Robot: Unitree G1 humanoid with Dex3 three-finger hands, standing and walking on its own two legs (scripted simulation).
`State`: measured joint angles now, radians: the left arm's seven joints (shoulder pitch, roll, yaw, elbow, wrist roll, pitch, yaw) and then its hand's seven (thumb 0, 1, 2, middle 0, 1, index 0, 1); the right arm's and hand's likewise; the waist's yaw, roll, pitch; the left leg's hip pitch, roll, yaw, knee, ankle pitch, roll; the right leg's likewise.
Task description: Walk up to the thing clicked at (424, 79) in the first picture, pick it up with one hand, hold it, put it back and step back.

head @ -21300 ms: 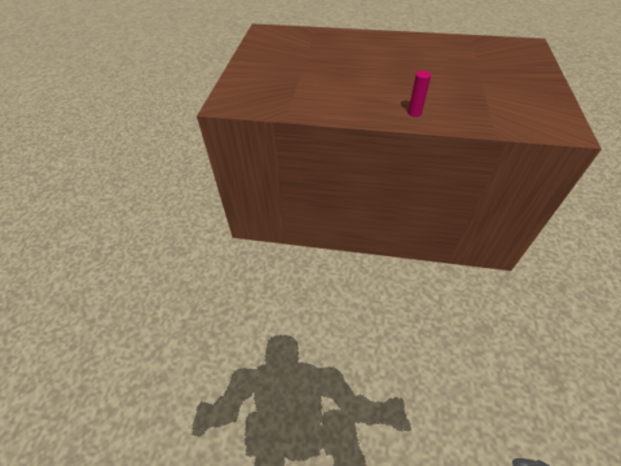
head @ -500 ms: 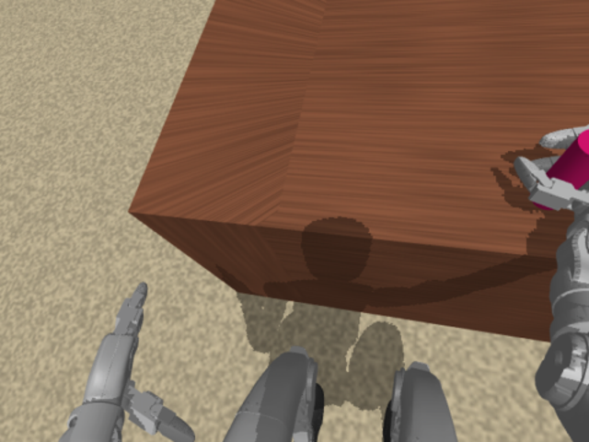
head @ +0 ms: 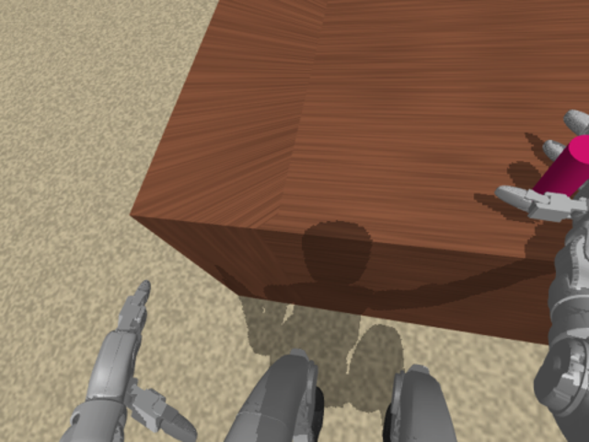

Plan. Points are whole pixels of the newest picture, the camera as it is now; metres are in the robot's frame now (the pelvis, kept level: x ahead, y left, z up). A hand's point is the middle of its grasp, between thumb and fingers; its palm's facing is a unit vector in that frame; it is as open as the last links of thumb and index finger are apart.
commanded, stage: withdraw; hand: right
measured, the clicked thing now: (563, 178) +0.47 -0.25 +0.00
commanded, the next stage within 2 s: rise in 0.38 s
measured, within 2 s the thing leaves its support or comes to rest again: neither
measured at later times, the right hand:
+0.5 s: hand out of the picture +0.49 -0.31 +0.13, palm faces +0.33 +0.94 -0.03, open 16.5 cm
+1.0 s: hand out of the picture +0.42 -0.41 +0.14, palm faces +0.52 +0.78 -0.35, open 17.1 cm
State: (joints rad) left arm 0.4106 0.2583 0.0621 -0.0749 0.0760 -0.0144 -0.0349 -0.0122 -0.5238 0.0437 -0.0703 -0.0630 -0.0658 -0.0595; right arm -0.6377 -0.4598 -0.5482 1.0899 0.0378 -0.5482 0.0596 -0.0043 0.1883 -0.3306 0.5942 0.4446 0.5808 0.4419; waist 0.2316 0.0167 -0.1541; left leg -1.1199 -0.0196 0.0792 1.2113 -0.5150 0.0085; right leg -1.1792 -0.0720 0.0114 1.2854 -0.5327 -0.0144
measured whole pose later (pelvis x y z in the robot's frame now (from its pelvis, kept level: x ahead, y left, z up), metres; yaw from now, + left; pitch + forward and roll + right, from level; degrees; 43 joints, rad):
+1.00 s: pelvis +0.04 -0.01 +0.08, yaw -2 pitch +14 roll +3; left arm 0.34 0.26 -0.05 0.21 -0.04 0.08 -0.01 -0.01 -0.49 0.14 -0.09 -0.09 -0.07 -0.10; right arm -0.58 -0.72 -0.44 1.11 -0.04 -0.08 -0.04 -0.01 0.45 -0.09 0.06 0.07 0.06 0.06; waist 0.08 0.00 -0.13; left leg -0.59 -0.01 0.05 0.72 -0.37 -0.01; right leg -0.65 -0.04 -0.02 0.81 -0.40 -0.02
